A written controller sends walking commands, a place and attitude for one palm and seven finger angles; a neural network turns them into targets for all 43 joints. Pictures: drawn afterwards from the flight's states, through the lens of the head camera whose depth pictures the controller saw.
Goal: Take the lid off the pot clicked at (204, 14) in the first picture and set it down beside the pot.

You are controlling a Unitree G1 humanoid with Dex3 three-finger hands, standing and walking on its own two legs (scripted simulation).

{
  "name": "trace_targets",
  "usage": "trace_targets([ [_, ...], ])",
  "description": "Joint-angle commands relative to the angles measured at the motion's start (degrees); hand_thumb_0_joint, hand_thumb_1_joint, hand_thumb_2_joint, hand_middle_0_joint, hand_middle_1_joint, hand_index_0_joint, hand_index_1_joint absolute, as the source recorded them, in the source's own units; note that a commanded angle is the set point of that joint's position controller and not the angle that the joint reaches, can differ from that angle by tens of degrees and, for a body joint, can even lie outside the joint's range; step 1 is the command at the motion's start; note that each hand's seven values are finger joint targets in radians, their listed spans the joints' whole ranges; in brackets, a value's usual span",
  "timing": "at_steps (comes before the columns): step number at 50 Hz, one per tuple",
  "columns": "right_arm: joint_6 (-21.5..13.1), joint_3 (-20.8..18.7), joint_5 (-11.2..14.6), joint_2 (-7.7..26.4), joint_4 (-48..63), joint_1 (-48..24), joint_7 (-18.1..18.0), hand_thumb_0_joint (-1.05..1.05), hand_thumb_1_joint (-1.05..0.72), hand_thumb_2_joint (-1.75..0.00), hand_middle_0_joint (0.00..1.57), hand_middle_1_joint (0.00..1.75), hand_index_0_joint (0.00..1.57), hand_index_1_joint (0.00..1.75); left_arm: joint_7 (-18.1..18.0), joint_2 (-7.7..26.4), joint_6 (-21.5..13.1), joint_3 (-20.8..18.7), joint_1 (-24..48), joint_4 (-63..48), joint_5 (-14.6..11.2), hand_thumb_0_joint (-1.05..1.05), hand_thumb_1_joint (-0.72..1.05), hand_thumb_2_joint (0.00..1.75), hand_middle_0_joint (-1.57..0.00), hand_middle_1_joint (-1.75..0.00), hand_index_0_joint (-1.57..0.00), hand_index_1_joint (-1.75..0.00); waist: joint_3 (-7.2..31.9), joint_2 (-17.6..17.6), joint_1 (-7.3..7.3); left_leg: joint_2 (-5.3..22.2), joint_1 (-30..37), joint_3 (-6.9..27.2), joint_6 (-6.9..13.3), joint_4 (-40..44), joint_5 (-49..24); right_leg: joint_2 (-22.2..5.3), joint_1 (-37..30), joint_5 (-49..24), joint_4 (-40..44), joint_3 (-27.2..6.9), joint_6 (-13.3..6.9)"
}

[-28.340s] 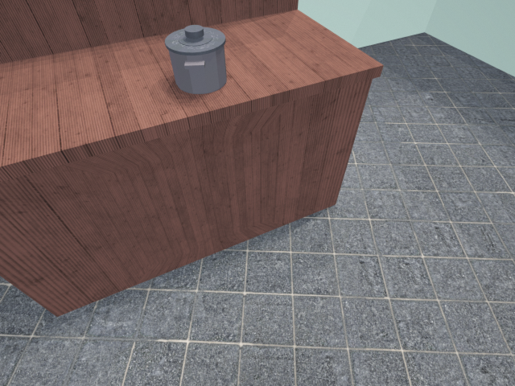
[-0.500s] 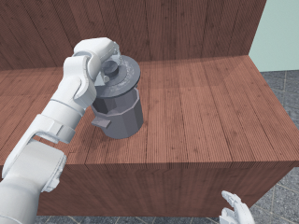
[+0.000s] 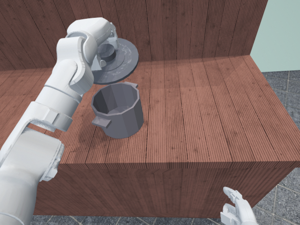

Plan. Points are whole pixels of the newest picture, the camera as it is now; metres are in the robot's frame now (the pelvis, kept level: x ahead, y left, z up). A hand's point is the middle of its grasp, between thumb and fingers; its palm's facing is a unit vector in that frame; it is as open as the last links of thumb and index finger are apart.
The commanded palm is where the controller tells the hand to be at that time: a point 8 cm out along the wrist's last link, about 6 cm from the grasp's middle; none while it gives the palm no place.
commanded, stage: lift the lid straight up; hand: left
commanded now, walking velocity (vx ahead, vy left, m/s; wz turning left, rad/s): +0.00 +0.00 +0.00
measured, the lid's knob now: (105, 52) +0.48 +0.12 +0.25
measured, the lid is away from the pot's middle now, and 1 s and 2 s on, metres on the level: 0.02 0.04 0.18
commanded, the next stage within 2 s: move the lid sideways beside the pot in 0.42 s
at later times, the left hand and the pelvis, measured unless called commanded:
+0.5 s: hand (97, 47) +0.43 +0.12 +0.29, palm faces +0.00 -0.02 -1.00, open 8.4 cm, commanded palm +0.41 +0.14 +0.35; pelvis +0.00 +0.00 +0.00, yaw +0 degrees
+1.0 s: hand (77, 50) +0.43 +0.17 +0.29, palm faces -0.04 +0.00 -1.00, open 8.4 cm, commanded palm +0.40 +0.19 +0.35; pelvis -0.01 +0.00 +0.00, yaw +0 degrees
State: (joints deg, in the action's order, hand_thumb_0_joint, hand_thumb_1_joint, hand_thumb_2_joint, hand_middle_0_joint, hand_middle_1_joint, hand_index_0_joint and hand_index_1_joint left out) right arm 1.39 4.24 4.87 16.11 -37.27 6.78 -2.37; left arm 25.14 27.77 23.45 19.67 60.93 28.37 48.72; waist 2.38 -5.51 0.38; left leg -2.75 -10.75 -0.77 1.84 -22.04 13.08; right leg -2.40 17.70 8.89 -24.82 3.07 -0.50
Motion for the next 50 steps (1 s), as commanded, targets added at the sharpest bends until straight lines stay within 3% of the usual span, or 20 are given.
trace_targets([
  [1, -2.3, -1.6, 0.3, 5.0, 8.5, -8.2, -0.2, 0.00, -0.90, -0.90, 0.20, 0.30, 0.20, 0.30, -3.4, 13.8, 0.6, -9.3, 37.4, -9.7, 3.5, 0.00, 0.48, 1.23, -1.03, -0.89, -0.83, -0.79, 22.9, 8.3, 0.16, 2.0, 0.3, 1.5, 0.9, 2.2, -13.1, -0.4, -15.6, -13.1, 0.4, -1.9, -1.5],
  [3, -2.2, -1.9, 0.2, 5.8, 8.3, -8.2, -0.3, 0.00, -0.90, -0.90, 0.20, 0.30, 0.20, 0.30, -3.6, 15.5, 0.5, -11.0, 36.0, -8.5, 2.6, 0.00, 0.48, 1.23, -1.03, -0.89, -0.83, -0.79, 21.6, 8.3, 0.31, 2.0, -0.2, 1.4, 1.0, 2.1, -12.2, -0.5, -15.3, -12.3, 0.8, -2.0, -1.6],
  [9, -3.1, -1.7, 0.2, 4.6, 9.5, -8.5, -0.1, 0.00, -0.90, -0.90, 0.20, 0.30, 0.20, 0.30, -3.2, 16.0, 0.1, -10.4, 41.9, -14.8, 3.5, 0.00, 0.48, 1.23, -1.03, -0.89, -0.83, -0.79, 27.7, 6.0, -0.54, 1.7, 1.6, 1.5, 1.1, 1.8, -15.5, -0.7, -18.6, -15.0, -0.4, -2.7, -1.6],
  [13, -2.3, -1.9, 0.2, 5.8, 8.2, -8.1, -0.2, 0.00, -0.90, -0.90, 0.20, 0.30, 0.20, 0.30, -3.1, 17.0, 1.2, -11.8, 36.9, -7.4, 3.0, 0.00, 0.48, 1.23, -1.03, -0.89, -0.83, -0.79, 22.4, 7.8, -0.15, 2.0, -0.5, 1.4, 1.0, 2.0, -13.0, -0.7, -16.1, -13.2, 0.7, -2.1, -1.7],
  [14, -2.2, -1.4, 0.1, 5.3, 8.5, -7.8, -0.2, 0.00, -0.90, -0.90, 0.20, 0.30, 0.20, 0.30, -2.9, 17.6, 1.0, -12.0, 38.5, -9.0, 3.9, 0.00, 0.48, 1.23, -1.03, -0.89, -0.83, -0.79, 24.1, 9.1, -0.92, 1.9, -1.3, 1.3, 0.8, 2.8, -12.9, -0.8, -18.0, -12.8, 0.4, -2.6, -1.4],
  [17, -2.0, -1.6, 0.2, 5.0, 9.4, -9.1, -0.2, 0.00, -0.90, -0.90, 0.20, 0.30, 0.20, 0.30, -2.4, 15.6, 1.1, -10.6, 37.6, -10.3, 4.2, 0.00, 0.48, 1.23, -1.03, -0.89, -0.83, -0.79, 23.3, 9.1, -0.95, 2.2, -1.0, 0.9, 1.0, 2.1, -13.3, -1.0, -17.1, -13.5, 0.1, -2.6, -1.6],
  [19, -1.9, -1.8, 0.4, 4.7, 10.5, -9.6, 0.4, 0.00, -0.90, -0.90, 0.20, 0.30, 0.20, 0.30, -2.2, 14.9, 0.7, -10.1, 37.0, -14.5, 3.5, 0.00, 0.48, 1.23, -1.03, -0.89, -0.83, -0.79, 27.0, 7.6, -1.23, 1.9, 0.2, 0.8, 1.0, 1.9, -15.1, -0.9, -19.2, -15.0, -0.5, -3.0, -1.5],
  [22, -1.5, -1.6, 0.6, 4.7, 10.2, -10.0, 0.4, 0.00, -0.90, -0.90, 0.20, 0.30, 0.20, 0.30, -1.9, 13.1, 1.7, -8.4, 37.8, -13.7, 3.5, 0.00, 0.48, 1.23, -1.03, -0.89, -0.83, -0.79, 23.7, 8.0, -0.50, 2.1, -0.1, 0.9, 1.1, 1.7, -14.2, -0.8, -16.8, -14.4, 0.0, -2.5, -1.5],
  [23, -1.3, -2.0, 0.8, 5.6, 9.5, -9.8, 0.4, 0.00, -0.90, -0.90, 0.20, 0.30, 0.20, 0.30, -2.3, 13.8, 1.7, -9.1, 36.3, -10.8, 2.3, 0.00, 0.48, 1.23, -1.03, -0.89, -0.83, -0.79, 21.3, 8.2, 0.28, 2.2, -0.4, 1.0, 1.1, 1.6, -12.3, -0.6, -14.9, -12.1, 0.7, -2.1, -1.6],
  [26, -2.0, -1.4, 0.8, 4.8, 9.5, -9.8, -0.3, 0.00, -0.90, -0.90, 0.20, 0.30, 0.20, 0.30, -2.7, 15.2, 1.7, -9.4, 41.7, -12.1, 3.5, 0.00, 0.48, 1.23, -1.03, -0.89, -0.83, -0.79, 22.2, 7.5, -0.15, 2.0, -0.6, 1.3, 1.0, 2.6, -10.4, -0.3, -14.9, -9.0, 0.5, -2.0, -1.6],
  [28, -2.4, -1.7, 0.5, 5.5, 9.5, -9.9, -0.4, 0.00, -0.90, -0.90, 0.20, 0.30, 0.20, 0.30, -3.2, 17.7, 0.7, -10.9, 42.7, -14.1, 3.1, 0.00, 0.48, 1.23, -1.03, -0.89, -0.83, -0.79, 24.4, 4.9, -0.01, 1.9, 0.7, 1.6, 1.1, 2.2, -10.9, -0.5, -15.9, -9.5, 0.4, -2.3, -1.9],
  [29, -2.8, -1.5, 0.2, 4.8, 9.6, -9.2, -0.5, 0.00, -0.90, -0.90, 0.20, 0.30, 0.20, 0.30, -3.4, 19.8, 0.6, -12.4, 43.8, -15.0, 4.3, 0.00, 0.48, 1.23, -1.03, -0.89, -0.83, -0.79, 27.0, 4.8, -1.01, 1.7, 0.5, 1.4, 1.1, 2.5, -11.6, -0.5, -17.9, -9.8, 0.0, -2.8, -1.7],
  [33, -2.4, -1.6, 0.1, 5.6, 8.8, -8.9, -0.9, 0.00, -0.90, -0.90, 0.20, 0.30, 0.20, 0.30, -3.0, 22.1, 0.6, -14.6, 39.2, -9.4, 4.4, 0.00, 0.48, 1.23, -1.03, -0.89, -0.83, -0.79, 24.8, 7.5, -1.02, 2.2, -1.2, 1.1, 0.9, 2.6, -11.2, -0.9, -18.2, -10.2, 0.7, -3.1, -1.7],
  [36, -1.7, -1.3, 0.5, 5.4, 8.8, -9.1, -1.1, 0.00, -0.90, -0.90, 0.20, 0.30, 0.20, 0.30, -2.0, 18.5, 0.8, -11.3, 37.1, -5.2, 5.1, 0.00, 0.48, 1.23, -1.03, -0.89, -0.83, -0.79, 20.5, 9.3, -0.60, 2.6, -2.5, 0.6, 0.8, 3.3, -8.8, -0.8, -15.3, -7.5, 1.2, -2.6, -1.4],
  [40, -1.6, -1.5, 0.6, 5.6, 9.7, -9.4, -1.0, 0.00, -0.90, -0.90, 0.20, 0.30, 0.20, 0.30, -1.0, 17.7, 0.4, -10.5, 35.9, -6.2, 5.3, 0.00, 0.48, 1.23, -1.03, -0.89, -0.83, -0.79, 20.9, 7.8, -0.48, 2.3, -2.1, 0.6, 1.2, 2.6, -9.1, -0.8, -15.1, -8.1, 1.1, -2.7, -1.4],
  [44, -2.4, -1.7, 0.5, 5.3, 10.8, -8.4, -1.1, 0.00, -0.90, -0.90, 0.20, 0.30, 0.20, 0.30, -0.7, 21.8, -0.9, -13.1, 38.6, -13.1, 5.2, 0.00, 0.48, 1.23, -1.03, -0.89, -0.83, -0.79, 27.0, 5.4, -0.76, 1.9, 0.4, 1.1, 1.5, 2.2, -11.9, -0.8, -18.4, -10.4, 0.6, -3.3, -1.4],
  [46, -2.6, -1.7, 0.7, 5.4, 10.2, -8.2, -1.4, 0.00, -0.90, -0.90, 0.20, 0.30, 0.20, 0.30, -0.2, 22.3, -1.0, -13.1, 41.0, -13.0, 5.3, 0.00, 0.48, 1.23, -1.03, -0.89, -0.83, -0.79, 26.2, 4.8, -0.34, 2.0, 0.9, 1.3, 1.6, 2.1, -12.4, -0.8, -17.8, -11.3, 0.8, -3.3, -1.5],
  [48, -2.8, -2.2, 0.4, 6.6, 10.0, -7.8, -1.5, 0.00, -0.90, -0.90, 0.20, 0.30, 0.20, 0.30, -0.2, 27.0, -1.7, -16.9, 38.8, -13.5, 4.4, 0.00, 0.48, 1.23, -1.03, -0.89, -0.83, -0.79, 26.1, 3.7, -0.47, 1.8, 0.9, 1.3, 1.8, 1.5, -13.1, -1.0, -18.2, -12.6, 1.0, -3.3, -1.7],
  [49, -2.7, -1.7, 0.5, 5.9, 9.6, -7.0, -1.7, 0.00, -0.90, -0.90, 0.20, 0.30, 0.20, 0.30, 0.1, 27.2, -1.6, -16.9, 38.2, -11.0, 5.5, 0.00, 0.48, 1.23, -1.03, -0.89, -0.83, -0.79, 26.0, 5.2, -0.76, 1.9, -0.3, 1.1, 1.5, 2.2, -12.6, -0.7, -18.7, -11.4, 0.9, -3.4, -1.5],
  [50, -2.5, -1.7, 0.6, 6.1, 8.9, -7.2, -1.9, 0.00, -0.90, -0.90, 0.20, 0.30, 0.20, 0.30, 0.6, 25.2, -1.4, -15.1, 38.0, -7.2, 5.7, 0.00, 0.48, 1.23, -1.03, -0.89, -0.83, -0.79, 22.0, 6.3, -0.07, 2.1, -1.3, 1.1, 1.5, 2.1, -11.2, -0.8, -16.4, -10.3, 1.6, -3.0, -1.4],
])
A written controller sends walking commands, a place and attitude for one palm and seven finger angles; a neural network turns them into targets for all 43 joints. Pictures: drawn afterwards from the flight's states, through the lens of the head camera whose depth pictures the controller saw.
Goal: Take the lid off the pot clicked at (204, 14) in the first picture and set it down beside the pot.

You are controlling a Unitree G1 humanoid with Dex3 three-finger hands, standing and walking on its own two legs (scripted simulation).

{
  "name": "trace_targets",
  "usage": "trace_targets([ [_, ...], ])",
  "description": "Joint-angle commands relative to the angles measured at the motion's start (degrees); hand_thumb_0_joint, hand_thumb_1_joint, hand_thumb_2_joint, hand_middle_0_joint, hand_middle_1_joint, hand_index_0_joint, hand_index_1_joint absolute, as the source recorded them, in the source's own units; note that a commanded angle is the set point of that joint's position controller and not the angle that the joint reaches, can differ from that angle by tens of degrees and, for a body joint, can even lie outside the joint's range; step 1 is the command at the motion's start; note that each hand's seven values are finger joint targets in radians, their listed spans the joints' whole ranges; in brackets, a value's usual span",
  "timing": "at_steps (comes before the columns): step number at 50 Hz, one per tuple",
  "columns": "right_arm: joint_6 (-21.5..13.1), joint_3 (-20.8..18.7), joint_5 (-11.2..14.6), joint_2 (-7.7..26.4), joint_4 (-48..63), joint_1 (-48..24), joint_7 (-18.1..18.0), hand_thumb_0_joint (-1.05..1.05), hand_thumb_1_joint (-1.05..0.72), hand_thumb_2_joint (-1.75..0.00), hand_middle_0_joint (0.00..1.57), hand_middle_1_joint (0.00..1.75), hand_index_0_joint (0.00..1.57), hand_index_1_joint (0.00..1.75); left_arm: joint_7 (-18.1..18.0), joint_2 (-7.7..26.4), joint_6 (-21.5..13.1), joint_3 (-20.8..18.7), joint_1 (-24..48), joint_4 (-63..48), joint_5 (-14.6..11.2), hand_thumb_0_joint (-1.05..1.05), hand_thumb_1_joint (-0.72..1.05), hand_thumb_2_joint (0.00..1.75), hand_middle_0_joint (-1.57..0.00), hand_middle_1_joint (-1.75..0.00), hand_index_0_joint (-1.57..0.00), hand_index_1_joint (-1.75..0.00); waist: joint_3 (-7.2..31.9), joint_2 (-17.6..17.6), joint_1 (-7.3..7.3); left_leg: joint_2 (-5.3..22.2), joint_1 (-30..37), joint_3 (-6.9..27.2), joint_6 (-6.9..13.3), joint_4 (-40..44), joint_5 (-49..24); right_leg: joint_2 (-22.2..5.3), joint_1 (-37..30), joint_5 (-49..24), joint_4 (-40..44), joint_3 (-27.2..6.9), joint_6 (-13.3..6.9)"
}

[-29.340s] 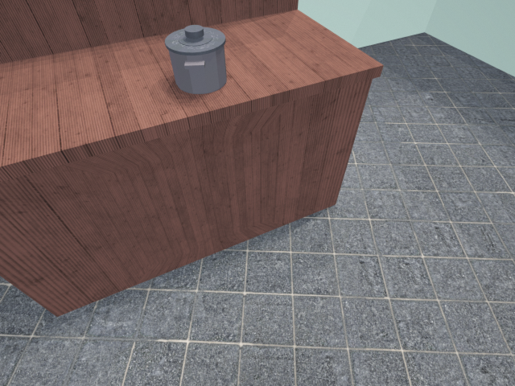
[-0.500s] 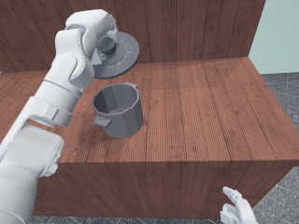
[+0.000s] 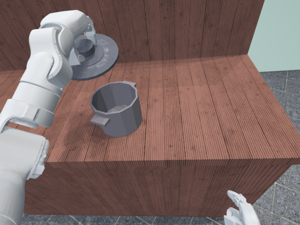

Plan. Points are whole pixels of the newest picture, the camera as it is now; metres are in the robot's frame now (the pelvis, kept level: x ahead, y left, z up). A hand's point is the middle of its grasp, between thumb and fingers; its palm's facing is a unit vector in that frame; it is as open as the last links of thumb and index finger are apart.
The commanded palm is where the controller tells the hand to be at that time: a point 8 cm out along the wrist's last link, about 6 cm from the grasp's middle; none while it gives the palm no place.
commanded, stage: move the lid sideways beside the pot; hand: left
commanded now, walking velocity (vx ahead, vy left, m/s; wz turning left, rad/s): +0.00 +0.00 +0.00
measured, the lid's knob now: (84, 48) +0.47 +0.17 +0.27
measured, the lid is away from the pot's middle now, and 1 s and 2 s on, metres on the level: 0.04 0.18 0.22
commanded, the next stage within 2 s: lower the lid onto the table in 1.56 s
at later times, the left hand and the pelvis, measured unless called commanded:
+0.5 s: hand (48, 50) +0.44 +0.25 +0.29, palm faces -0.10 -0.01 -1.00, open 8.4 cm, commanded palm +0.41 +0.26 +0.35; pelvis +0.00 +0.01 +0.00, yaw +0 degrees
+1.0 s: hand (25, 52) +0.44 +0.31 +0.28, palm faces -0.10 +0.00 -0.99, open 8.4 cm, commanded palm +0.42 +0.31 +0.35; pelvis +0.01 +0.03 +0.00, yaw +1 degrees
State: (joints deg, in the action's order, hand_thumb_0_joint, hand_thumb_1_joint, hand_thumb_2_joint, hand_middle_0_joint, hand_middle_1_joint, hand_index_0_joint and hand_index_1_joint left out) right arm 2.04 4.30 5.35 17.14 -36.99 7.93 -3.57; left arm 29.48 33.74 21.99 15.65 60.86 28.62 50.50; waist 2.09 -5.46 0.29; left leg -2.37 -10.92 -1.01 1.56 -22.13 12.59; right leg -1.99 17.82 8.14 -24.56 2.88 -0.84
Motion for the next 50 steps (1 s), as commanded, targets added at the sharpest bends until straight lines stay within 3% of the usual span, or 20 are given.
trace_targets([
  [1, -2.9, -1.7, 0.5, 5.0, 8.3, -7.7, -0.7, 0.00, -0.90, -0.90, 0.20, 0.30, 0.20, 0.30, -3.2, 17.8, 0.0, -9.6, 37.4, -5.7, 3.5, 0.00, 0.48, 1.23, -1.03, -0.89, -0.83, -0.79, 20.5, 7.6, 0.52, 1.9, -1.3, 1.4, 1.8, 2.8, -9.5, -1.2, -15.4, -8.1, 1.9, -2.6, -0.9],
  [7, -2.8, -2.2, 0.4, 5.2, 9.5, -8.1, -0.4, 0.00, -0.90, -0.90, 0.20, 0.30, 0.20, 0.30, -2.1, 17.9, -1.7, -9.0, 38.8, -9.5, 3.6, 0.00, 0.48, 1.23, -1.03, -0.89, -0.83, -0.79, 23.3, 3.9, 0.35, 1.5, 0.7, 1.7, 2.0, 2.1, -11.4, -1.1, -15.8, -9.8, 1.4, -2.6, -1.3],
  [11, -2.4, -2.3, 0.3, 5.7, 9.0, -6.8, -0.5, 0.00, -0.90, -0.90, 0.20, 0.30, 0.20, 0.30, -2.1, 22.9, -2.2, -12.9, 37.7, -7.5, 4.3, 0.00, 0.48, 1.23, -1.03, -0.89, -0.83, -0.79, 24.5, 4.7, 0.08, 1.6, 0.4, 1.8, 2.0, 2.1, -12.5, -1.0, -17.3, -10.9, 1.3, -2.7, -1.4],
  [14, -2.4, -2.3, 0.3, 5.8, 9.2, -5.9, -0.4, 0.00, -0.90, -0.90, 0.20, 0.30, 0.20, 0.30, -2.1, 23.9, -3.2, -13.2, 38.7, -8.8, 4.1, 0.00, 0.48, 1.23, -1.03, -0.89, -0.83, -0.79, 25.5, 3.9, 0.23, 1.4, 0.8, 2.0, 2.0, 2.3, -13.8, -0.8, -17.7, -11.9, 1.4, -2.5, -1.3],
  [20, -1.1, -2.5, 0.3, 6.5, 8.5, -5.5, -0.3, 0.00, -0.90, -0.90, 0.20, 0.30, 0.20, 0.30, -0.9, 24.4, -3.4, -13.2, 35.2, -2.2, 4.7, 0.00, 0.48, 1.23, -1.03, -0.89, -0.83, -0.79, 20.3, 5.7, 0.53, 2.0, -1.1, 1.9, 1.9, 2.5, -11.7, -0.9, -15.2, -10.0, 2.5, -2.1, -1.4],
  [24, -1.0, -2.7, 0.1, 6.4, 10.0, -5.1, 0.0, 0.00, -0.90, -0.90, 0.20, 0.30, 0.20, 0.30, -1.1, 27.9, -5.0, -15.5, 36.2, -8.6, 4.8, 0.00, 0.48, 1.23, -1.03, -0.89, -0.83, -0.79, 26.8, 3.1, -0.23, 1.6, 0.5, 1.9, 2.0, 1.9, -15.5, -1.1, -19.1, -13.5, 1.1, -3.1, -1.6],
  [28, -0.6, -3.1, 0.5, 7.2, 9.3, -4.4, -0.2, 0.00, -0.90, -0.90, 0.20, 0.30, 0.20, 0.30, -0.8, 26.1, -5.3, -13.7, 33.8, -5.0, 3.8, 0.00, 0.48, 1.23, -1.03, -0.89, -0.83, -0.79, 22.1, 1.7, 1.32, 2.0, 1.4, 2.3, 2.0, 1.7, -15.0, -0.9, -15.1, -12.3, 2.6, -2.1, -1.8],
  [29, -0.4, -2.9, 0.5, 6.7, 9.3, -3.6, -0.2, 0.00, -0.90, -0.90, 0.20, 0.30, 0.20, 0.30, -0.7, 27.7, -5.6, -15.0, 34.9, -6.4, 4.4, 0.00, 0.48, 1.23, -1.03, -0.89, -0.83, -0.79, 23.8, 2.5, 0.57, 2.1, 1.0, 2.4, 1.9, 2.1, -15.1, -0.7, -16.5, -11.8, 2.2, -2.5, -1.7],
  [31, -0.1, -2.7, 0.8, 6.8, 9.0, -4.0, -0.5, 0.00, -0.90, -0.90, 0.20, 0.30, 0.20, 0.30, -0.3, 26.9, -5.7, -13.9, 35.3, -4.1, 4.6, 0.00, 0.48, 1.23, -1.03, -0.89, -0.83, -0.79, 21.1, 3.2, 1.15, 2.0, 0.7, 2.6, 2.0, 2.4, -13.9, -0.5, -14.4, -10.4, 2.7, -1.5, -1.8],
  [33, -0.7, -3.1, 0.8, 7.1, 9.5, -4.2, -0.4, 0.00, -0.90, -0.90, 0.20, 0.30, 0.20, 0.30, -0.7, 24.8, -6.5, -11.8, 36.7, -7.9, 3.2, 0.00, 0.48, 1.23, -1.03, -0.89, -0.83, -0.79, 21.3, -1.1, 1.81, 1.9, 3.3, 3.1, 2.0, 2.1, -14.9, -0.4, -12.4, -9.8, 3.2, -1.2, -2.1],
  [35, -1.0, -3.1, 0.5, 6.6, 9.4, -4.0, -0.5, 0.00, -0.90, -0.90, 0.20, 0.30, 0.20, 0.30, -0.9, 27.5, -6.9, -14.4, 38.2, -10.1, 4.2, 0.00, 0.48, 1.23, -1.03, -0.89, -0.83, -0.79, 24.5, -1.9, 0.92, 2.0, 4.4, 3.5, 1.9, 1.7, -17.0, -0.2, -13.9, -10.7, 2.7, -1.5, -2.4],
  [38, -0.8, -3.2, 0.4, 7.9, 8.3, -2.0, -0.7, 0.00, -0.90, -0.90, 0.20, 0.30, 0.20, 0.30, -1.1, 29.5, -7.3, -15.6, 35.3, -5.5, 3.7, 0.00, 0.48, 1.23, -1.03, -0.89, -0.83, -0.79, 22.5, 0.0, 1.73, 2.0, 3.7, 3.6, 1.8, 2.2, -16.9, 0.0, -13.2, -10.6, 3.6, -0.7, -2.3],
  [39, -0.7, -3.0, 0.4, 7.2, 8.5, -1.7, -0.7, 0.00, -0.90, -0.90, 0.20, 0.30, 0.20, 0.30, -1.1, 31.5, -7.6, -17.4, 36.4, -7.1, 4.4, 0.00, 0.48, 1.23, -1.03, -0.89, -0.83, -0.79, 24.9, 0.8, 0.76, 2.0, 2.9, 3.4, 1.8, 2.6, -16.8, 0.0, -15.6, -10.5, 3.1, -1.5, -2.1],
  [40, -0.6, -3.0, 0.3, 7.4, 8.5, -2.5, -0.8, 0.00, -0.90, -0.90, 0.20, 0.30, 0.20, 0.30, -0.9, 32.4, -7.6, -18.4, 36.0, -5.0, 5.0, 0.00, 0.48, 1.23, -1.03, -0.89, -0.83, -0.79, 23.3, 1.7, 0.65, 1.9, 1.9, 3.4, 2.0, 2.0, -16.8, -0.2, -15.2, -11.5, 3.0, -1.3, -2.3],
  [43, 0.1, -3.3, 0.6, 8.0, 8.2, -2.0, -0.4, 0.00, -0.90, -0.90, 0.20, 0.30, 0.20, 0.30, -0.6, 28.5, -7.8, -14.5, 34.1, -3.0, 3.8, 0.00, 0.48, 1.23, -1.03, -0.89, -0.83, -0.79, 20.9, 0.9, 1.88, 2.1, 3.1, 3.4, 1.6, 2.4, -17.6, -0.1, -12.6, -11.3, 3.8, -0.5, -2.3],
  [44, -0.1, -3.1, 0.6, 7.2, 8.6, -1.9, -0.3, 0.00, -0.90, -0.90, 0.20, 0.30, 0.20, 0.30, -0.5, 28.0, -8.2, -14.3, 36.1, -5.8, 4.2, 0.00, 0.48, 1.23, -1.03, -0.89, -0.83, -0.79, 23.0, 0.0, 1.21, 2.4, 3.7, 3.7, 1.4, 2.8, -18.9, 0.0, -13.5, -10.9, 3.4, -0.9, -2.2],
  [46, 0.0, -3.2, 0.4, 7.3, 8.9, -2.4, -0.2, 0.00, -0.90, -0.90, 0.20, 0.30, 0.20, 0.30, -0.5, 29.1, -8.0, -15.5, 34.6, -6.0, 4.7, 0.00, 0.48, 1.23, -1.03, -0.89, -0.83, -0.79, 23.6, -1.5, 0.80, 2.4, 4.9, 3.9, 1.6, 1.9, -22.0, 0.1, -13.1, -12.3, 3.0, -0.8, -2.6],
  [48, 0.2, -3.7, 0.0, 8.5, 8.9, -1.8, 0.1, 0.00, -0.90, -0.90, 0.20, 0.30, 0.20, 0.30, -0.9, 33.9, -8.3, -19.4, 32.1, -7.3, 4.5, 0.00, 0.48, 1.23, -1.03, -0.89, -0.83, -0.79, 25.0, -2.3, 0.51, 2.4, 5.8, 4.1, 1.5, 1.0, -25.1, -0.1, -14.1, -14.4, 3.2, -1.1, -2.7],
  [49, 0.5, -3.2, 0.0, 7.6, 9.1, -1.2, 0.1, 0.00, -0.90, -0.90, 0.20, 0.30, 0.20, 0.30, -0.6, 33.9, -8.3, -19.5, 31.9, -6.5, 5.4, 0.00, 0.48, 1.23, -1.03, -0.89, -0.83, -0.79, 26.3, -0.5, 0.11, 2.4, 4.7, 3.8, 1.6, 1.6, -25.1, 0.2, -15.6, -13.9, 2.7, -1.2, -2.4],
  [50, 0.9, -3.2, 0.1, 7.6, 8.5, -1.8, -0.1, 0.00, -0.90, -0.90, 0.20, 0.30, 0.20, 0.30, -0.2, 32.7, -8.1, -18.4, 32.7, -3.5, 5.9, 0.00, 0.48, 1.23, -1.03, -0.89, -0.83, -0.79, 22.7, 0.7, 0.70, 2.5, 3.6, 3.7, 1.6, 1.4, -23.0, 0.1, -13.7, -13.7, 3.2, -0.5, -2.6],
])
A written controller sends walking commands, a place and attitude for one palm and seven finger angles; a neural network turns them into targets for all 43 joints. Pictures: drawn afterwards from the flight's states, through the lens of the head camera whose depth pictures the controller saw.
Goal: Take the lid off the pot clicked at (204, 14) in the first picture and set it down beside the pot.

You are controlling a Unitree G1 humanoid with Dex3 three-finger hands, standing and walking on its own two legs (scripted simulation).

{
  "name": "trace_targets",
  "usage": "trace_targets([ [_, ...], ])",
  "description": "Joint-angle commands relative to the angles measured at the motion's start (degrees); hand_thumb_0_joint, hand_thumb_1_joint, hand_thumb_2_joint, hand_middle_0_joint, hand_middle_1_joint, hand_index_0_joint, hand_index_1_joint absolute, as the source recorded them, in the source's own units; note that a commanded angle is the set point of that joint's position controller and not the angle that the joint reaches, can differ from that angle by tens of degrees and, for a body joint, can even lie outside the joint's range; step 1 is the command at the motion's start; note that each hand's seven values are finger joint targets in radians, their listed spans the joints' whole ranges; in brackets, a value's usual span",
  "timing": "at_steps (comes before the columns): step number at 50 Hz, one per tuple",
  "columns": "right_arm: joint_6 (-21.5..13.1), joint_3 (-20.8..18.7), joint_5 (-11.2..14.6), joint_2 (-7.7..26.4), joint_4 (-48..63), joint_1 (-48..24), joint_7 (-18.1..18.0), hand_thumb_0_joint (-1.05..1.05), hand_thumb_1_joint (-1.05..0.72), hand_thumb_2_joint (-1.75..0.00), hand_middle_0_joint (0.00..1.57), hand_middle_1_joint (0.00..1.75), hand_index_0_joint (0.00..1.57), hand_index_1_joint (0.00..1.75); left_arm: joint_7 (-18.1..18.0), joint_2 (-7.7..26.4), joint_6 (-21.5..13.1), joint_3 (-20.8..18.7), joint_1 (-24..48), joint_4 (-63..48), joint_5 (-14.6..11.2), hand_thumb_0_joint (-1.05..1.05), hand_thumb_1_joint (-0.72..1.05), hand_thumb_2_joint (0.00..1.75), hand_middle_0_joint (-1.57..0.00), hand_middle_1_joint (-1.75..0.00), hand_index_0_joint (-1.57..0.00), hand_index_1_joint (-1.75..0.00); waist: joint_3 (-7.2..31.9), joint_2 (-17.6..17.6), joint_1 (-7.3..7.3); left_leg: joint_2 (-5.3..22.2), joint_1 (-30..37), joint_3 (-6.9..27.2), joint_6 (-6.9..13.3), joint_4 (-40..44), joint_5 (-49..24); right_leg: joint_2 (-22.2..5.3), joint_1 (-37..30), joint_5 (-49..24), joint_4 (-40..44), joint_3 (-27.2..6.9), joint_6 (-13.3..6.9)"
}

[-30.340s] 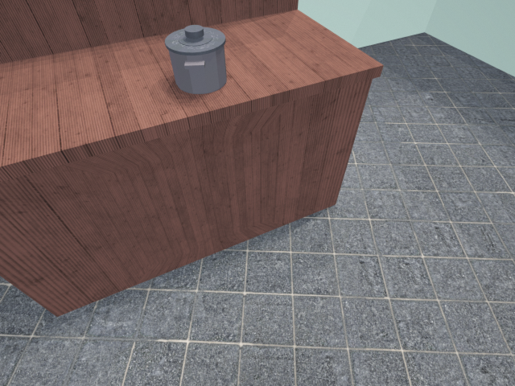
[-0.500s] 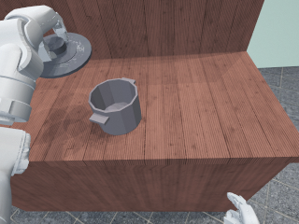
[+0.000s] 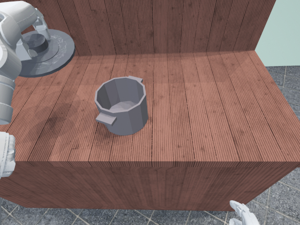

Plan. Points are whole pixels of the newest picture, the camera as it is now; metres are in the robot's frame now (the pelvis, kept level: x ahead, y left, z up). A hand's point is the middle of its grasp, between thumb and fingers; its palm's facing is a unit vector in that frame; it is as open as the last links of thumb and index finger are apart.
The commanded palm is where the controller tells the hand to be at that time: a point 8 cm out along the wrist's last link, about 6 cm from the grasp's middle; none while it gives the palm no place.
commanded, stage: move the lid sideways beside the pot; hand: left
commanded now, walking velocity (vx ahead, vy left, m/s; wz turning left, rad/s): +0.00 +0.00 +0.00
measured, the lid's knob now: (35, 43) +0.47 +0.28 +0.26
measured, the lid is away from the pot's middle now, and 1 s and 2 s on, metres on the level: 0.18 0.22 0.24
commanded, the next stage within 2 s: lower the lid onto the table in 0.56 s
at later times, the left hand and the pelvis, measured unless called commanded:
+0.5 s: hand out of the picture +0.42 +0.33 +0.28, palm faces -0.12 -0.01 -0.99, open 8.4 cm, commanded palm +0.40 +0.32 +0.35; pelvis +0.00 +0.00 +0.00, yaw +0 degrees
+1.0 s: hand (15, 56) +0.43 +0.32 +0.26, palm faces -0.18 -0.04 -0.98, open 8.4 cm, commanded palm +0.41 +0.32 +0.33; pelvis +0.00 +0.00 +0.00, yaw +0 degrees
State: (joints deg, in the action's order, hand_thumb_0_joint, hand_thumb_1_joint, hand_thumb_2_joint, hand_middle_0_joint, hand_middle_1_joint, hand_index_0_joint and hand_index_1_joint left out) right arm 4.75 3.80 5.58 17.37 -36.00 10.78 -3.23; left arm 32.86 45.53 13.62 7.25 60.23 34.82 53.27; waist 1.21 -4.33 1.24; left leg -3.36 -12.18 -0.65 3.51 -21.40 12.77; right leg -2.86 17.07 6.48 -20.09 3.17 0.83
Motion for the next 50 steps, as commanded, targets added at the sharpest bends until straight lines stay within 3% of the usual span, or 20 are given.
trace_targets([
  [1, -1.5, -2.7, 0.1, 7.5, 7.8, -4.1, -0.4, 0.00, -0.90, -0.90, 0.20, 0.30, 0.20, 0.30, -3.4, 20.9, 0.1, -9.9, 33.3, -10.7, 2.5, 0.00, 0.48, 1.23, -1.03, -0.89, -0.83, -0.79, 24.4, 0.0, -0.28, 3.5, 5.0, 3.4, -0.4, 1.2, -23.0, 0.9, -13.9, -12.1, -1.2, -1.0, -4.1],
  [3, -1.6, -3.3, 0.1, 8.5, 7.7, -4.1, -0.2, 0.00, -0.90, -0.90, 0.20, 0.30, 0.20, 0.30, -3.8, 22.1, -0.2, -10.5, 32.3, -11.6, 1.7, 0.00, 0.48, 1.23, -1.03, -0.89, -0.83, -0.79, 23.8, -1.4, 0.10, 3.6, 6.3, 3.5, -0.4, 0.5, -24.5, 0.9, -12.3, -12.1, -0.9, -0.9, -4.1],
  [4, -1.7, -3.0, 0.1, 7.5, 8.4, -3.9, -0.2, 0.00, -0.90, -0.90, 0.20, 0.30, 0.20, 0.30, -3.6, 21.5, -0.6, -10.1, 34.3, -15.1, 2.3, 0.00, 0.48, 1.23, -1.03, -0.89, -0.83, -0.79, 26.9, -2.2, -0.43, 3.7, 7.4, 3.8, -0.5, 0.8, -27.3, 1.1, -13.6, -12.3, -1.5, -1.3, -4.0],
  [8, -1.3, -3.3, 0.2, 8.4, 7.8, -3.8, -0.1, 0.00, -0.90, -0.90, 0.20, 0.30, 0.20, 0.30, -3.5, 21.6, -0.6, -10.0, 32.1, -13.2, 1.6, 0.00, 0.48, 1.23, -1.03, -0.89, -0.83, -0.79, 23.9, -3.4, 0.45, 3.8, 8.1, 4.0, -0.6, 0.1, -28.7, 1.1, -11.3, -12.7, -0.5, -0.6, -4.1],
  [9, -1.4, -3.1, 0.1, 7.6, 8.0, -3.1, -0.2, 0.00, -0.90, -0.90, 0.20, 0.30, 0.20, 0.30, -3.4, 21.7, -0.7, -10.4, 32.4, -13.8, 2.2, 0.00, 0.48, 1.23, -1.03, -0.89, -0.83, -0.79, 26.0, -2.6, -0.19, 3.9, 8.3, 4.1, -0.7, 0.4, -28.7, 1.3, -12.5, -11.5, -0.8, -1.1, -3.9],
  [11, -1.2, -3.1, 0.2, 7.7, 7.8, -3.4, -0.4, 0.00, -0.90, -0.90, 0.20, 0.30, 0.20, 0.30, -3.1, 22.1, -0.5, -10.6, 32.0, -12.3, 2.5, 0.00, 0.48, 1.23, -1.03, -0.89, -0.83, -0.79, 24.6, -1.8, -0.09, 3.8, 7.8, 4.0, -0.4, 0.1, -28.0, 1.2, -12.2, -12.6, -0.8, -1.0, -4.2],
  [15, -1.4, -3.2, 0.1, 7.8, 7.6, -3.9, -0.5, 0.00, -0.90, -0.90, 0.20, 0.30, 0.20, 0.30, -3.4, 23.5, -1.2, -11.4, 34.5, -14.4, 2.9, 0.00, 0.48, 1.23, -1.03, -0.89, -0.83, -0.79, 25.1, -4.1, 0.02, 3.7, 8.5, 4.3, -0.6, -0.3, -28.7, 1.2, -11.7, -12.5, -0.7, -0.9, -4.3],
  [18, -1.1, -3.4, 0.0, 9.0, 7.3, -3.0, -0.4, 0.00, -0.90, -0.90, 0.20, 0.30, 0.20, 0.30, -3.7, 26.9, -1.5, -14.0, 30.0, -11.3, 2.2, 0.00, 0.48, 1.23, -1.03, -0.89, -0.83, -0.79, 24.4, -3.4, -0.01, 3.7, 7.9, 4.2, -0.7, -0.3, -28.6, 1.3, -12.0, -12.4, -0.3, -0.7, -4.4],
  [21, -0.3, -2.9, 0.4, 8.1, 7.4, -3.4, -0.7, 0.00, -0.90, -0.90, 0.20, 0.30, 0.20, 0.30, -2.9, 24.3, -1.7, -11.6, 31.3, -8.9, 2.8, 0.00, 0.48, 1.23, -1.03, -0.89, -0.83, -0.79, 23.2, -1.1, 0.12, 3.6, 5.7, 3.6, -0.4, 0.4, -25.2, 1.3, -12.5, -12.2, -0.6, -0.6, -4.1],
  [24, -0.4, -3.0, 0.4, 8.0, 7.2, -2.8, -0.6, 0.00, -0.90, -0.90, 0.20, 0.30, 0.20, 0.30, -3.3, 22.3, -2.2, -9.1, 32.2, -8.5, 2.7, 0.00, 0.48, 1.23, -1.03, -0.89, -0.83, -0.79, 23.0, -3.1, 0.57, 3.8, 6.4, 3.8, -0.6, 0.8, -24.3, 1.6, -11.1, -9.3, -0.1, -0.6, -4.1],
  [28, -0.8, -3.4, 0.2, 8.7, 7.3, -3.3, -0.8, 0.00, -0.90, -0.90, 0.20, 0.30, 0.20, 0.30, -4.1, 25.5, -2.9, -11.3, 32.8, -12.5, 2.1, 0.00, 0.48, 1.23, -1.03, -0.89, -0.83, -0.79, 25.0, -5.2, 0.79, 3.6, 8.4, 4.0, -0.4, -0.2, -26.0, 1.3, -11.7, -11.1, 0.1, -0.7, -4.4],
  [29, -0.9, -2.9, 0.3, 7.6, 7.1, -2.8, -1.0, 0.00, -0.90, -0.90, 0.20, 0.30, 0.20, 0.30, -3.9, 23.2, -3.1, -9.6, 34.1, -11.8, 2.6, 0.00, 0.48, 1.23, -1.03, -0.89, -0.83, -0.79, 26.1, -4.9, 0.72, 3.6, 8.1, 4.0, -0.3, 0.4, -25.9, 1.6, -12.4, -10.0, -0.1, -0.8, -4.1],
  [33, -1.4, -3.3, 0.2, 8.8, 6.5, -2.8, -1.3, 0.00, -0.90, -0.90, 0.20, 0.30, 0.20, 0.30, -4.3, 26.1, -3.8, -11.9, 34.8, -12.3, 1.7, 0.00, 0.48, 1.23, -1.03, -0.89, -0.83, -0.79, 24.6, -5.1, 0.96, 3.4, 8.0, 4.3, -0.3, 0.3, -24.6, 1.4, -12.0, -10.7, 0.5, -0.5, -4.4],
  [36, -1.7, -3.0, 0.5, 7.9, 6.2, -2.7, -1.2, 0.00, -0.90, -0.90, 0.20, 0.30, 0.20, 0.30, -3.7, 23.2, -1.0, -10.2, 34.1, -8.5, 2.6, 0.00, 0.48, 1.23, -1.03, -0.89, -0.83, -0.79, 23.9, -4.2, 0.56, 3.3, 6.9, 4.4, -0.4, 0.4, -26.2, 1.5, -12.9, -12.6, -0.1, -0.6, -4.4],
  [39, -1.9, -3.1, 0.1, 8.0, 6.7, -2.5, -0.6, 0.00, -0.90, -0.90, 0.20, 0.30, 0.20, 0.30, -4.0, 23.9, -0.5, -11.3, 31.1, -9.2, 3.0, 0.00, 0.48, 1.23, -1.03, -0.89, -0.83, -0.79, 25.5, -4.1, -0.09, 3.3, 6.7, 4.1, -0.4, 0.1, -27.5, 1.5, -13.9, -12.8, -0.8, -1.2, -4.4],
  [40, -1.8, -3.0, 0.1, 7.9, 6.6, -3.3, -0.6, 0.00, -0.90, -0.90, 0.20, 0.30, 0.20, 0.30, -3.6, 22.1, -0.1, -10.1, 30.6, -7.7, 3.2, 0.00, 0.48, 1.23, -1.03, -0.89, -0.83, -0.79, 22.6, -3.1, 0.10, 3.4, 5.8, 4.3, -0.5, -0.1, -26.0, 1.4, -12.6, -12.9, -0.5, -0.5, -4.6],
  [43, -1.3, -3.3, 0.3, 9.0, 7.0, -3.2, -0.3, 0.00, -0.90, -0.90, 0.20, 0.30, 0.20, 0.30, -3.8, 23.2, -0.1, -10.7, 26.8, -6.1, 2.4, 0.00, 0.48, 1.23, -1.03, -0.89, -0.83, -0.79, 22.0, -1.2, 0.32, 3.3, 4.3, 3.4, -0.3, 0.1, -23.2, 1.4, -13.1, -12.8, -0.7, -0.7, -4.3],
  [45, -1.0, -2.9, 0.5, 8.2, 6.8, -3.5, -0.6, 0.00, -0.90, -0.90, 0.20, 0.30, 0.20, 0.30, -3.4, 20.9, 0.1, -8.7, 28.4, -4.7, 3.2, 0.00, 0.48, 1.23, -1.03, -0.89, -0.83, -0.79, 19.8, 0.0, 0.51, 3.3, 3.1, 3.3, -0.1, 0.6, -19.5, 1.5, -12.0, -10.7, -0.3, -0.5, -4.1],
  [48, -1.2, -3.3, 0.3, 9.1, 7.2, -3.1, -0.8, 0.00, -0.90, -0.90, 0.20, 0.30, 0.20, 0.30, -4.4, 26.4, -0.6, -12.4, 30.5, -7.7, 2.6, 0.00, 0.48, 1.23, -1.03, -0.89, -0.83, -0.79, 22.5, -1.2, 0.54, 3.0, 3.8, 3.2, 0.3, 0.6, -18.4, 1.4, -13.4, -10.3, -0.5, -0.9, -4.1],
  [50, -1.7, -3.1, 0.1, 8.0, 7.5, -3.0, -1.3, 0.00, -0.90, -0.90, 0.20, 0.30, 0.20, 0.30, -4.6, 27.2, -1.0, -13.3, 33.5, -10.1, 3.7, 0.00, 0.48, 1.23, -1.03, -0.89, -0.83, -0.79, 26.3, -2.3, -0.08, 2.7, 4.5, 3.5, 0.5, 0.1, -21.3, 1.3, -16.1, -12.9, -1.5, -1.6, -4.2],
])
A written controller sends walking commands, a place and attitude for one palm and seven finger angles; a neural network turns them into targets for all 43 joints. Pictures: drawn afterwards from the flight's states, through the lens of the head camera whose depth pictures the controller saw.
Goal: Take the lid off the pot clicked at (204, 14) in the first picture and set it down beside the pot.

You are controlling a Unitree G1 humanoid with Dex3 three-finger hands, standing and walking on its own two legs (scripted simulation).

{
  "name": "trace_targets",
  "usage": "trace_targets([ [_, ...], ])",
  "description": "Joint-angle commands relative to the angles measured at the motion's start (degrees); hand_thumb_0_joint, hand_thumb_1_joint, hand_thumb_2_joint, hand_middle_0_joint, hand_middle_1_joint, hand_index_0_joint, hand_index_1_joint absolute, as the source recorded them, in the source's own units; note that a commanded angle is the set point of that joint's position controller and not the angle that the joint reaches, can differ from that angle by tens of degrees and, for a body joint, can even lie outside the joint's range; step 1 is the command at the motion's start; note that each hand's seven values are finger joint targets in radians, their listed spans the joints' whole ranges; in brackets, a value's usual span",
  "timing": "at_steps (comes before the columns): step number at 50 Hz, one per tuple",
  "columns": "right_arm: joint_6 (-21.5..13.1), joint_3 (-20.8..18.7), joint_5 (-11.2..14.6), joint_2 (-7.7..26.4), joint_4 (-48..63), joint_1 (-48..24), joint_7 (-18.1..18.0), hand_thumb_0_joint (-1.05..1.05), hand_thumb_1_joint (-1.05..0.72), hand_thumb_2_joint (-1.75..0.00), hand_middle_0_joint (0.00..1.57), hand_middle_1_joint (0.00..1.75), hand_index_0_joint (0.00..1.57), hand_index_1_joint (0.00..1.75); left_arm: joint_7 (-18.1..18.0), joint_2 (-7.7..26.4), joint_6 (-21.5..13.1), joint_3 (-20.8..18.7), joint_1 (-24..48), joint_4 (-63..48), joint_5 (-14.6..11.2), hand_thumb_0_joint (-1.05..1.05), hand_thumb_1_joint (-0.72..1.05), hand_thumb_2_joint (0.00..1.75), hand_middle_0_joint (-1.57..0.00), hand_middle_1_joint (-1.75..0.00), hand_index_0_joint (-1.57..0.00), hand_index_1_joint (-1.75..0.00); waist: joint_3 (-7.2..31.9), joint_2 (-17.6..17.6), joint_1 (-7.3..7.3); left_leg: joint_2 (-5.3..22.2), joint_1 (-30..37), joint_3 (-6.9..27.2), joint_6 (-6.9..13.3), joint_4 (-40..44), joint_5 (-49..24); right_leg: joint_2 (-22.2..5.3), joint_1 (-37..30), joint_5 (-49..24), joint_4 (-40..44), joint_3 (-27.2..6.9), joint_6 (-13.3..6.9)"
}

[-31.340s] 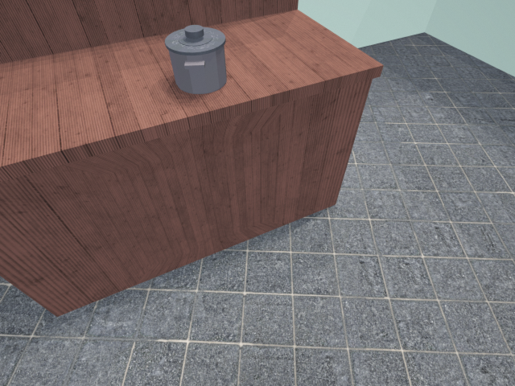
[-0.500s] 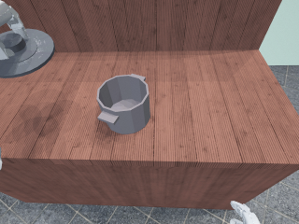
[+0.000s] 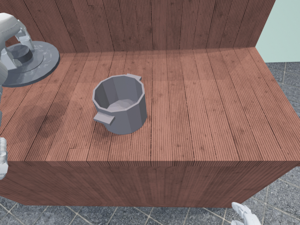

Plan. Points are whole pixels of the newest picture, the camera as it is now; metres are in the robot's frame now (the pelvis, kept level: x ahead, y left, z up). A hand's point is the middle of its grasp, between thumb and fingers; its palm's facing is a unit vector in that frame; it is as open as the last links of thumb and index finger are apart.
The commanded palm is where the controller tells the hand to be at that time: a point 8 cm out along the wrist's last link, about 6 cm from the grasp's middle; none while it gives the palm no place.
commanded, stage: lower the lid onto the table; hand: left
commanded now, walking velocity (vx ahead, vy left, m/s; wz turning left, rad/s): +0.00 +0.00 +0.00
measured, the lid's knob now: (19, 54) +0.46 +0.32 +0.24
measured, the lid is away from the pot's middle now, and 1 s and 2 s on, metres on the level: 0.22 0.24 0.22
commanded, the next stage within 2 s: none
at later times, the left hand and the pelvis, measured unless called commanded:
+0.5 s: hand (19, 67) +0.42 +0.31 +0.22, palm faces -0.23 -0.06 -0.97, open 8.4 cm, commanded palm +0.41 +0.32 +0.29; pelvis +0.00 +0.00 +0.00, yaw +0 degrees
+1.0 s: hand (18, 85) +0.41 +0.34 +0.18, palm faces -0.32 -0.10 -0.94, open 8.4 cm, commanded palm +0.42 +0.33 +0.26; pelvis +0.00 +0.01 +0.00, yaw +1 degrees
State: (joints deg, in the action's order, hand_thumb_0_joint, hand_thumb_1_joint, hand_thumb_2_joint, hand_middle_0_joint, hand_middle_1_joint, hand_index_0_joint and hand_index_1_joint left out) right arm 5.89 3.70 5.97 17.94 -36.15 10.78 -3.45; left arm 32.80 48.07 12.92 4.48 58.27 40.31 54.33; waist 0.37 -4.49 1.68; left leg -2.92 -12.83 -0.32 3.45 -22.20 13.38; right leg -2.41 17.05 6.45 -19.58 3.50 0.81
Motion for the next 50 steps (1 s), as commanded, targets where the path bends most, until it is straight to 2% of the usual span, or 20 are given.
trace_targets([
  [1, -3.0, -3.0, -0.1, 7.3, 8.0, -2.7, -1.1, 0.00, -0.90, -0.90, 0.20, 0.30, 0.20, 0.30, -4.7, 24.9, -0.5, -10.8, 36.0, -17.4, 2.1, 0.00, 0.48, 1.23, -1.03, -0.89, -0.83, -0.79, 29.2, -3.1, -0.52, 2.3, 6.6, 3.5, 0.5, 0.8, -25.3, 0.9, -16.9, -14.3, -2.3, -1.8, -4.1],
  [3, -3.8, -3.4, -0.3, 7.8, 8.1, -2.3, -1.0, 0.00, -0.90, -0.90, 0.20, 0.30, 0.20, 0.30, -5.2, 23.9, -0.9, -10.2, 34.5, -18.4, 0.9, 0.00, 0.48, 1.23, -1.03, -0.89, -0.83, -0.79, 28.6, -5.6, 0.28, 2.4, 8.4, 3.7, 0.3, 0.0, -26.9, 1.0, -15.3, -13.9, -1.7, -1.5, -4.0],
  [4, -3.8, -3.3, -0.5, 7.3, 7.7, -1.6, -1.1, 0.00, -0.90, -0.90, 0.20, 0.30, 0.20, 0.30, -5.1, 24.3, -0.8, -11.4, 33.0, -17.2, 1.6, 0.00, 0.48, 1.23, -1.03, -0.89, -0.83, -0.79, 28.9, -4.3, -0.40, 2.6, 7.7, 3.7, 0.4, 0.1, -27.1, 1.0, -16.1, -13.8, -2.0, -2.1, -4.0],
  [7, -3.0, -2.9, 0.0, 7.7, 6.9, -2.1, -1.1, 0.00, -0.90, -0.90, 0.20, 0.30, 0.20, 0.30, -4.2, 21.0, -0.4, -8.6, 29.8, -10.2, 1.5, 0.00, 0.48, 1.23, -1.03, -0.89, -0.83, -0.79, 21.4, -1.5, 0.19, 2.4, 3.8, 3.0, 0.2, 0.9, -20.3, 1.1, -13.3, -12.1, -1.2, -1.2, -4.1],
  [10, -3.0, -3.3, 0.0, 7.8, 7.0, -2.3, -0.8, 0.00, -0.90, -0.90, 0.20, 0.30, 0.20, 0.30, -4.1, 18.6, -0.6, -6.8, 29.5, -11.0, 1.2, 0.00, 0.48, 1.23, -1.03, -0.89, -0.83, -0.79, 20.8, -1.4, 0.26, 2.6, 4.0, 3.0, 0.3, 0.6, -19.0, 1.0, -12.3, -10.9, -1.2, -1.3, -4.1],
  [13, -3.0, -3.5, -0.1, 8.2, 7.3, -2.1, -0.7, 0.00, -0.90, -0.90, 0.20, 0.30, 0.20, 0.30, -4.7, 19.6, -0.9, -7.3, 29.3, -13.8, 0.4, 0.00, 0.48, 1.23, -1.03, -0.89, -0.83, -0.79, 23.0, -3.8, 0.88, 2.5, 6.0, 3.1, 0.4, 0.3, -22.0, 1.2, -12.5, -12.2, -1.2, -1.1, -4.2],
  [16, -3.3, -3.3, -0.1, 7.4, 7.7, -2.1, -0.9, 0.00, -0.90, -0.90, 0.20, 0.30, 0.20, 0.30, -4.8, 20.8, -1.0, -9.1, 29.7, -16.1, 0.7, 0.00, 0.48, 1.23, -1.03, -0.89, -0.83, -0.79, 26.2, -3.2, 0.16, 2.4, 7.1, 3.6, 0.7, 0.1, -24.6, 1.4, -14.8, -13.4, -1.8, -1.5, -4.1],
  [19, -3.3, -3.4, -0.2, 7.8, 6.9, -1.0, -0.9, 0.00, -0.90, -0.90, 0.20, 0.30, 0.20, 0.30, -5.2, 22.7, -1.7, -10.7, 30.0, -15.5, 0.5, 0.00, 0.48, 1.23, -1.03, -0.89, -0.83, -0.79, 25.8, -2.6, 0.18, 2.6, 6.4, 3.8, 0.4, 0.7, -22.9, 1.6, -14.8, -11.9, -1.6, -1.3, -3.9],
  [21, -3.3, -3.3, 0.0, 7.7, 6.6, -1.3, -1.1, 0.00, -0.90, -0.90, 0.20, 0.30, 0.20, 0.30, -4.9, 20.1, -1.7, -8.9, 29.1, -13.0, 0.3, 0.00, 0.48, 1.23, -1.03, -0.89, -0.83, -0.79, 23.7, -1.1, 0.45, 2.4, 5.9, 3.5, 0.6, 0.7, -21.8, 1.5, -13.8, -12.3, -1.3, -0.8, -3.9],
  [24, -3.7, -3.5, -0.4, 7.6, 6.9, -1.0, -0.9, 0.00, -0.90, -0.90, 0.20, 0.30, 0.20, 0.30, -5.5, 20.5, -2.3, -9.1, 29.6, -15.5, 0.3, 0.00, 0.48, 1.23, -1.03, -0.89, -0.83, -0.79, 26.1, -4.1, 0.36, 2.4, 7.1, 3.7, 0.4, 0.3, -23.8, 1.5, -14.3, -12.4, -1.6, -1.3, -4.0],
  [27, -3.3, -3.2, -0.2, 7.8, 6.5, -1.5, -1.0, 0.00, -0.90, -0.90, 0.20, 0.30, 0.20, 0.30, -4.9, 19.4, -2.2, -8.6, 26.3, -9.8, 0.3, 0.00, 0.48, 1.23, -1.03, -0.89, -0.83, -0.79, 22.0, -1.2, 0.38, 2.3, 4.4, 3.3, 0.4, 0.5, -20.8, 1.4, -13.7, -12.6, -1.3, -1.0, -4.1],
  [30, -3.1, -3.4, -0.4, 8.2, 6.7, -1.3, -0.8, 0.00, -0.90, -0.90, 0.20, 0.30, 0.20, 0.30, -5.3, 22.6, -3.0, -11.0, 26.1, -10.3, 0.6, 0.00, 0.48, 1.23, -1.03, -0.89, -0.83, -0.79, 23.2, -0.6, -0.09, 2.2, 3.5, 3.0, 0.6, 0.3, -19.6, 1.2, -15.3, -13.2, -1.8, -1.5, -4.1],
  [32, -3.0, -3.4, -0.4, 7.9, 7.0, -1.5, -0.8, 0.00, -0.90, -0.90, 0.20, 0.30, 0.20, 0.30, -5.2, 22.4, -3.4, -10.8, 26.6, -11.0, 0.4, 0.00, 0.48, 1.23, -1.03, -0.89, -0.83, -0.79, 23.9, -1.2, -0.16, 2.2, 3.7, 3.2, 0.6, 0.2, -20.8, 1.0, -15.9, -14.2, -2.1, -1.7, -4.2],
  [33, -3.1, -3.6, -0.5, 8.4, 6.9, -1.3, -0.7, 0.00, -0.90, -0.90, 0.20, 0.30, 0.20, 0.30, -5.5, 21.6, -3.7, -9.9, 25.7, -10.8, -0.5, 0.00, 0.48, 1.23, -1.03, -0.89, -0.83, -0.79, 23.1, -2.1, 0.78, 2.3, 4.3, 3.1, 0.5, 0.3, -20.7, 1.1, -14.5, -13.4, -1.5, -1.2, -4.1],
  [35, -3.1, -3.6, -0.4, 8.0, 6.8, -1.0, -0.8, 0.00, -0.90, -0.90, 0.20, 0.30, 0.20, 0.30, -5.5, 22.2, -4.1, -10.8, 26.7, -12.0, 0.0, 0.00, 0.48, 1.23, -1.03, -0.89, -0.83, -0.79, 24.1, -2.5, 0.26, 2.4, 5.3, 3.6, 0.7, -0.1, -22.5, 1.4, -14.7, -13.7, -1.7, -1.3, -4.0],
  [36, -3.1, -3.4, -0.3, 7.7, 7.1, -1.4, -0.8, 0.00, -0.90, -0.90, 0.20, 0.30, 0.20, 0.30, -5.3, 20.2, -4.2, -9.3, 25.8, -11.9, -0.4, 0.00, 0.48, 1.23, -1.03, -0.89, -0.83, -0.79, 23.8, -3.5, 0.52, 2.5, 5.8, 3.6, 0.6, 0.1, -23.4, 1.4, -14.2, -13.5, -1.6, -1.1, -4.0],
  [39, -3.2, -3.8, -0.6, 8.1, 6.6, 0.0, -0.8, 0.00, -0.90, -0.90, 0.20, 0.30, 0.20, 0.30, -5.8, 21.9, -4.8, -11.0, 24.3, -11.2, -0.4, 0.00, 0.48, 1.23, -1.03, -0.89, -0.83, -0.79, 24.7, -3.3, 0.51, 2.5, 6.0, 3.4, 0.7, -0.2, -23.2, 1.5, -14.3, -12.7, -1.5, -1.4, -3.9],
  [41, -3.0, -3.5, -0.4, 8.2, 6.0, 0.0, -1.1, 0.00, -0.90, -0.90, 0.20, 0.30, 0.20, 0.30, -5.5, 21.1, -5.1, -10.5, 22.7, -6.9, -0.6, 0.00, 0.48, 1.23, -1.03, -0.89, -0.83, -0.79, 22.0, -0.9, 0.71, 2.4, 4.3, 3.1, 0.7, -0.1, -21.0, 1.6, -13.9, -13.0, -1.3, -1.0, -4.0],
  [48, -4.2, -4.0, -0.7, 8.6, 5.1, 0.3, -1.6, 0.00, -0.90, -0.90, 0.20, 0.30, 0.20, 0.30, -6.7, 20.0, -7.1, -8.1, 29.5, -12.7, -2.0, 0.00, 0.48, 1.23, -1.03, -0.89, -0.83, -0.79, 23.8, -6.7, 1.75, 2.8, 8.4, 4.1, 0.4, 0.2, -21.0, 1.7, -11.3, -9.5, -0.3, -0.6, -4.1],
  [50, -4.7, -3.8, -0.7, 7.9, 4.5, 0.7, -1.9, 0.00, -0.90, -0.90, 0.20, 0.30, 0.20, 0.30, -6.7, 17.4, -7.4, -6.7, 29.1, -10.8, -1.6, 0.00, 0.48, 1.23, -1.03, -0.89, -0.83, -0.79, 23.2, -5.7, 1.66, 2.9, 9.0, 4.8, 0.5, 0.2, -22.0, 2.1, -10.5, -9.1, -0.1, -0.2, -4.1],
])
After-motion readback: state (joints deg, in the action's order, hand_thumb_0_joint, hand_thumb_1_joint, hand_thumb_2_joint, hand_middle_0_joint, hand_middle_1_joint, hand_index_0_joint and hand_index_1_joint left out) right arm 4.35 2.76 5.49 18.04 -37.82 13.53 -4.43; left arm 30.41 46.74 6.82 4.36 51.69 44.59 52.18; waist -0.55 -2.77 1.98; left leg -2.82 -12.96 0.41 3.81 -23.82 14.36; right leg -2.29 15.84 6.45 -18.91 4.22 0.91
